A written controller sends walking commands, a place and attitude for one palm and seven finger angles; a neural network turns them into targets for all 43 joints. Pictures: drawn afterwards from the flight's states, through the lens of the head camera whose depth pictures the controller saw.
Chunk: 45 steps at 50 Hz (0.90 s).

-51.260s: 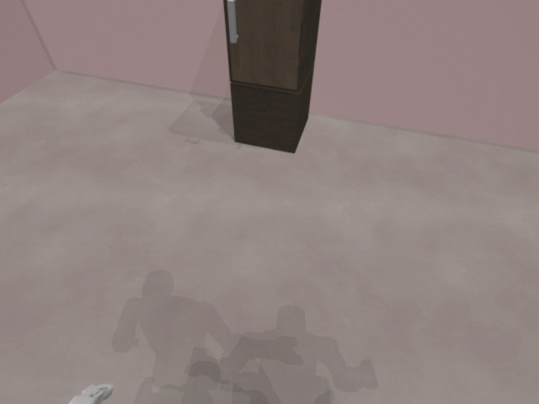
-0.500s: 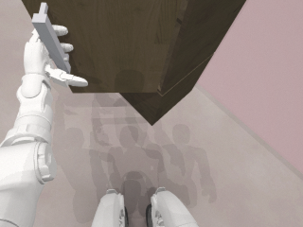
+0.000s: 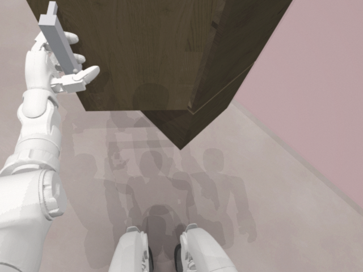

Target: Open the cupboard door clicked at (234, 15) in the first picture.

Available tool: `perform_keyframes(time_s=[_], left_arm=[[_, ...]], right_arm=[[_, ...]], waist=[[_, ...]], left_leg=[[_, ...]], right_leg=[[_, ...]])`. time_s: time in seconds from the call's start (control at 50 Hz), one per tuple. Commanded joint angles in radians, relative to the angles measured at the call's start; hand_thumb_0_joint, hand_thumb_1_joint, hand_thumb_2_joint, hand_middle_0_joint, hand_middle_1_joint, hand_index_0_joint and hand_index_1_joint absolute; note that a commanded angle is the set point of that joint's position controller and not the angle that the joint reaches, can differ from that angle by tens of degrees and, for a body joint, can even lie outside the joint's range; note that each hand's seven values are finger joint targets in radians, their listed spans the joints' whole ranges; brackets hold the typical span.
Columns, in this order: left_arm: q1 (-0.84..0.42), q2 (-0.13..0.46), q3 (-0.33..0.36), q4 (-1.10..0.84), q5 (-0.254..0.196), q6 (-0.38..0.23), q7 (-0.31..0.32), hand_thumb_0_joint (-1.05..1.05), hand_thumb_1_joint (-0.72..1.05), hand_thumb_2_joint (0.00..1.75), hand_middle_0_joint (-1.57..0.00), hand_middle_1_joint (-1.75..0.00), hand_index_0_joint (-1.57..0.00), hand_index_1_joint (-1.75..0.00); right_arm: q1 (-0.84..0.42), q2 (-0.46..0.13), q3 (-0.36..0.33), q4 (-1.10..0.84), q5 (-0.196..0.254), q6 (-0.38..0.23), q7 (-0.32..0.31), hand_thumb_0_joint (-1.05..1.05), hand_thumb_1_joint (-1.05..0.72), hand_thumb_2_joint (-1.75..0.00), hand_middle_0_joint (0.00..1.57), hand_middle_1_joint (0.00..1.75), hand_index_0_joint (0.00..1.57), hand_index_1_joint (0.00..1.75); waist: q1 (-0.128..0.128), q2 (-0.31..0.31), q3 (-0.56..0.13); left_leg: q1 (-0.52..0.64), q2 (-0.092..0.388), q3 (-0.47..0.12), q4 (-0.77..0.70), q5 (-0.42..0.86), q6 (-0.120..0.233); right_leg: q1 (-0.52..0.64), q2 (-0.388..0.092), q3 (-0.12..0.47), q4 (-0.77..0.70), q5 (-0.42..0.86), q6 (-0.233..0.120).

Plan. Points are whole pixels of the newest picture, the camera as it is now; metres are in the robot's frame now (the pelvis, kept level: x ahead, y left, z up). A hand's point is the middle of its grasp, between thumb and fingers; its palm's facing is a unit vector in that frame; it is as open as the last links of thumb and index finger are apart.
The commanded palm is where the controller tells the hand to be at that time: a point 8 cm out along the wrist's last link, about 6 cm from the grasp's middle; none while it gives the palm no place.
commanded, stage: close the thumb around the handle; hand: left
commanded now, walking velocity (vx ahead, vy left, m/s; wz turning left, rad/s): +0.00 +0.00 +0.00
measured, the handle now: (66, 49) +0.57 +0.19 +0.06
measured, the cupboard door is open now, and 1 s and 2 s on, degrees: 50 79 100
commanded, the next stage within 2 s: pull the door open along its arc in 0.28 s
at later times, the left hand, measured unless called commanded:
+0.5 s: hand (77, 70) +0.52 +0.17 +0.06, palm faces +0.04 -1.00 -0.02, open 5.9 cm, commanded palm +0.49 +0.20 +0.06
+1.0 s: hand (105, 131) +0.38 +0.11 +0.06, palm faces +0.16 -0.98 +0.08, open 6.5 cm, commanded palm +0.32 +0.19 +0.06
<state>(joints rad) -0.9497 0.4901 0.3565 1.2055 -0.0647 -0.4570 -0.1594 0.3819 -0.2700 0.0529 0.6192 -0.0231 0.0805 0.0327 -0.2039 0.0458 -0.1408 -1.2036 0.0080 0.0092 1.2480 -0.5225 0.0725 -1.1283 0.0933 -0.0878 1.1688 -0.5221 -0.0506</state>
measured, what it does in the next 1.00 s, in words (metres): stands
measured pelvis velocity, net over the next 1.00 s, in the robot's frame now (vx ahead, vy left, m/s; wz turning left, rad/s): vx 0.02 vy -0.01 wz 0.00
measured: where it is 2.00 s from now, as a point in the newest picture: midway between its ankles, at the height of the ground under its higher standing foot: outside the picture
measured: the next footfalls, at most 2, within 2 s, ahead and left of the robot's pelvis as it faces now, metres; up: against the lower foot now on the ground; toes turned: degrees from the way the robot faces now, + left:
none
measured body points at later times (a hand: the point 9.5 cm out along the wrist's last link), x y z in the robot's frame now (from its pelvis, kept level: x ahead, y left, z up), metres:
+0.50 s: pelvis +0.00 +0.00 +0.00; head +0.15 +0.03 +0.43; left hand +0.51 +0.22 +0.06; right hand +0.00 -0.26 -0.11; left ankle +0.02 +0.07 -0.63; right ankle +0.01 -0.10 -0.63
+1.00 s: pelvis +0.02 -0.01 +0.03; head +0.11 -0.01 +0.47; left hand +0.37 +0.16 +0.06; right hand +0.14 -0.25 -0.08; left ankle +0.02 +0.07 -0.63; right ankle +0.01 -0.10 -0.63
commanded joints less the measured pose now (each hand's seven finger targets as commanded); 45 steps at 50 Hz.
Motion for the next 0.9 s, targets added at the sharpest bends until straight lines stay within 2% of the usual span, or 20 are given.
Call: perform_keyframes(time_s=[0.0,0.04,0.06,0.16,0.18,0.24,0.28,0.32,0.36,0.38,0.42,0.46,0.58,0.6,0.66,0.74,0.8,0.82,0.84,0.88], left_arm=[[-0.467,0.156,-0.026,-0.25,-0.02,-0.093,-0.004,0.0,0.73,0.83,-0.39,-1.33,-0.39,-1.33],[-0.437,0.172,-0.005,-0.228,-0.022,-0.088,-0.002,0.0,0.84,0.88,-0.4,-1.34,-0.4,-1.34],[-0.436,0.147,-0.029,-0.217,-0.023,-0.079,-0.002,0.0,0.9,0.9,-0.4,-1.35,-0.4,-1.35],[-0.416,0.152,-0.012,-0.205,-0.021,-0.064,0.02,0.0,0.9,0.9,-0.4,-1.35,-0.4,-1.35],[-0.398,0.128,-0.027,-0.193,-0.017,-0.065,0.022,0.0,0.9,0.9,-0.4,-1.35,-0.4,-1.35],[-0.418,0.102,-0.055,-0.211,-0.007,-0.088,0.028,0.0,0.9,0.9,-0.4,-1.35,-0.4,-1.35],[-0.428,0.12,-0.046,-0.194,0.001,-0.092,0.033,0.0,0.9,0.9,-0.4,-1.35,-0.4,-1.35],[-0.448,0.131,-0.038,-0.214,0.002,-0.103,0.035,0.0,0.9,0.9,-0.4,-1.35,-0.4,-1.35],[-0.462,0.09,-0.069,-0.217,0.003,-0.105,0.033,0.0,0.9,0.9,-0.4,-1.35,-0.4,-1.35],[-0.432,0.205,0.019,-0.193,0.008,-0.101,0.035,0.0,0.9,0.9,-0.4,-1.35,-0.4,-1.35],[-0.393,0.202,0.019,-0.199,0.001,-0.095,0.025,0.0,0.9,0.9,-0.4,-1.35,-0.4,-1.35],[-0.34,0.152,-0.009,-0.217,-0.013,-0.089,0.009,0.0,0.9,0.9,-0.4,-1.35,-0.4,-1.35],[-0.158,0.13,-0.002,-0.312,-0.056,-0.079,-0.018,0.0,0.9,0.9,-0.4,-1.35,-0.4,-1.35],[-0.103,0.111,-0.01,-0.306,-0.061,-0.073,-0.02,0.0,0.9,0.9,-0.4,-1.35,-0.4,-1.35],[0.031,0.076,-0.024,-0.413,-0.08,-0.079,-0.019,0.0,0.9,0.9,-0.4,-1.35,-0.4,-1.35],[0.269,-0.024,-0.082,-0.555,-0.107,-0.081,-0.015,0.0,0.9,0.9,-0.4,-1.35,-0.4,-1.35],[0.455,-0.076,-0.114,-0.677,-0.128,-0.074,-0.005,0.0,0.9,0.9,-0.4,-1.35,-0.4,-1.35],[0.496,-0.076,-0.014,-0.733,-0.173,-0.072,0.083,0.0,0.9,0.9,-0.4,-1.35,-0.4,-1.35],[0.566,-0.14,-0.047,-0.733,-0.169,-0.061,0.15,0.0,0.9,0.9,-0.4,-1.35,-0.4,-1.35],[0.666,-0.2,-0.052,-0.798,-0.154,-0.049,0.273,0.0,0.9,0.9,-0.4,-1.35,-0.4,-1.35]], right_arm=[[0.181,-0.19,-0.08,-0.025,-0.005,-0.006,-0.005,0.0,-0.9,-0.9,0.2,0.3,0.2,0.3],[0.189,-0.198,-0.083,-0.017,-0.005,-0.002,-0.005,0.0,-0.9,-0.9,0.2,0.3,0.2,0.3],[0.189,-0.196,-0.082,-0.018,-0.004,0.003,-0.005,0.0,-0.9,-0.9,0.2,0.3,0.2,0.3],[0.186,-0.195,-0.08,-0.025,-0.005,0.004,-0.003,0.0,-0.9,-0.9,0.2,0.3,0.2,0.3],[0.183,-0.19,-0.08,-0.029,-0.005,0.003,0.0,0.0,-0.9,-0.9,0.2,0.3,0.2,0.3],[0.182,-0.189,-0.082,-0.024,-0.008,0.001,0.003,0.0,-0.9,-0.9,0.2,0.3,0.2,0.3],[0.183,-0.194,-0.084,-0.018,-0.009,0.001,0.002,0.0,-0.9,-0.9,0.2,0.3,0.2,0.3],[0.185,-0.195,-0.085,-0.019,-0.012,-0.002,0.002,0.0,-0.9,-0.9,0.2,0.3,0.2,0.3],[0.182,-0.192,-0.087,-0.015,-0.013,-0.003,0.004,0.0,-0.9,-0.9,0.2,0.3,0.2,0.3],[0.186,-0.204,-0.086,-0.011,-0.011,-0.001,-0.001,0.0,-0.9,-0.9,0.2,0.3,0.2,0.3],[0.187,-0.2,-0.082,-0.025,-0.008,0.002,-0.003,0.0,-0.9,-0.9,0.2,0.3,0.2,0.3],[0.172,-0.19,-0.081,-0.039,-0.003,0.006,-0.001,0.0,-0.9,-0.9,0.2,0.3,0.2,0.3],[0.144,-0.175,-0.084,-0.083,0.013,0.015,0.002,0.0,-0.9,-0.9,0.2,0.3,0.2,0.3],[0.139,-0.172,-0.084,-0.09,0.017,0.017,0.003,0.0,-0.9,-0.9,0.2,0.3,0.2,0.3],[0.115,-0.165,-0.091,-0.12,0.025,0.022,0.008,0.0,-0.9,-0.9,0.2,0.3,0.2,0.3],[0.076,-0.15,-0.1,-0.155,0.037,0.016,0.019,0.0,-0.9,-0.9,0.2,0.3,0.2,0.3],[0.039,-0.141,-0.103,-0.191,0.044,0.012,0.025,0.0,-0.9,-0.9,0.2,0.3,0.2,0.3],[0.02,-0.124,-0.102,-0.2,0.037,0.002,0.022,0.0,-0.9,-0.9,0.2,0.3,0.2,0.3],[0.002,-0.111,-0.096,-0.201,0.033,-0.005,0.024,0.0,-0.9,-0.9,0.2,0.3,0.2,0.3],[-0.022,-0.097,-0.093,-0.21,0.023,-0.013,0.033,0.0,-0.9,-0.9,0.2,0.3,0.2,0.3]], waist=[[-0.021,0.183,-0.561],[-0.013,0.177,-0.557],[-0.02,0.164,-0.531],[-0.008,0.127,-0.499],[-0.009,0.127,-0.485],[-0.016,0.142,-0.492],[-0.025,0.119,-0.475],[-0.02,0.141,-0.491],[-0.03,0.148,-0.509],[-0.003,0.134,-0.508],[0.004,0.133,-0.55],[0.014,0.117,-0.542],[0.066,0.084,-0.558],[0.07,0.045,-0.526],[0.104,0.059,-0.538],[0.136,0.038,-0.492],[0.162,-0.018,-0.444],[0.217,-0.011,-0.434],[0.214,-0.029,-0.41],[0.232,-0.046,-0.372]], left_leg=[[0.596,0.028,-0.141,-0.119,0.48,-0.05],[0.617,0.033,-0.153,-0.123,0.505,-0.058],[0.612,0.033,-0.155,-0.132,0.499,-0.06],[0.566,0.026,-0.144,-0.143,0.453,-0.052],[0.564,0.024,-0.144,-0.145,0.446,-0.051],[0.595,0.029,-0.154,-0.142,0.471,-0.059],[0.571,0.029,-0.155,-0.138,0.434,-0.055],[0.586,0.029,-0.16,-0.139,0.433,-0.057],[0.61,0.031,-0.165,-0.135,0.453,-0.06],[0.574,0.028,-0.153,-0.134,0.442,-0.057],[0.568,0.021,-0.142,-0.133,0.465,-0.051],[0.566,0.019,-0.13,-0.139,0.476,-0.05],[0.528,0.007,-0.085,-0.16,0.487,-0.042],[0.51,0.006,-0.082,-0.172,0.473,-0.04],[0.529,0.003,-0.067,-0.188,0.506,-0.04],[0.551,0.003,-0.052,-0.216,0.537,-0.044],[0.514,-0.006,-0.034,-0.24,0.502,-0.037],[0.494,-0.007,-0.022,-0.249,0.509,-0.042],[0.48,-0.007,-0.019,-0.255,0.499,-0.049],[0.466,-0.008,-0.02,-0.26,0.489,-0.058]], right_leg=[[0.112,-0.015,0.057,-0.132,0.332,0.015],[0.092,-0.014,0.05,-0.131,0.329,0.014],[0.089,-0.014,0.046,-0.135,0.321,0.014],[0.114,-0.015,0.048,-0.143,0.306,0.015],[0.107,-0.014,0.047,-0.145,0.3,0.015],[0.077,-0.015,0.045,-0.137,0.302,0.013],[0.071,-0.016,0.048,-0.139,0.282,0.015],[0.063,-0.016,0.047,-0.133,0.274,0.011],[0.052,-0.018,0.045,-0.133,0.282,0.013],[0.089,-0.017,0.052,-0.135,0.283,0.011],[0.129,-0.015,0.057,-0.129,0.319,0.011],[0.16,-0.017,0.057,-0.137,0.342,0.014],[0.3,-0.016,0.072,-0.154,0.432,0.018],[0.318,-0.015,0.071,-0.164,0.433,0.019],[0.356,-0.017,0.076,-0.168,0.478,0.019],[0.386,-0.019,0.072,-0.183,0.511,0.02],[0.451,-0.024,0.081,-0.202,0.535,0.024],[0.475,-0.025,0.076,-0.203,0.538,0.023],[0.474,-0.028,0.071,-0.2,0.532,0.028],[0.474,-0.033,0.063,-0.191,0.52,0.026]])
